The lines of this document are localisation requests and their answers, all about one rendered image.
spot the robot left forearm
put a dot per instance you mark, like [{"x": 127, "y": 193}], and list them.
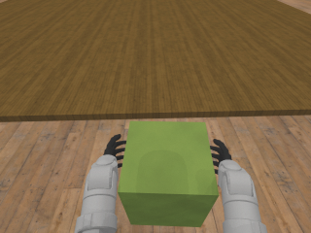
[{"x": 98, "y": 214}]

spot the robot right forearm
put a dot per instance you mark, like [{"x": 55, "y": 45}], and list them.
[{"x": 241, "y": 206}]

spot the left robot hand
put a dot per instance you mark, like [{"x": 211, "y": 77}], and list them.
[{"x": 111, "y": 148}]

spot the right robot hand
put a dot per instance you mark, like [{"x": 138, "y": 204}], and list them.
[{"x": 223, "y": 153}]

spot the carton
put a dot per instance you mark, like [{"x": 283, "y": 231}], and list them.
[{"x": 167, "y": 174}]

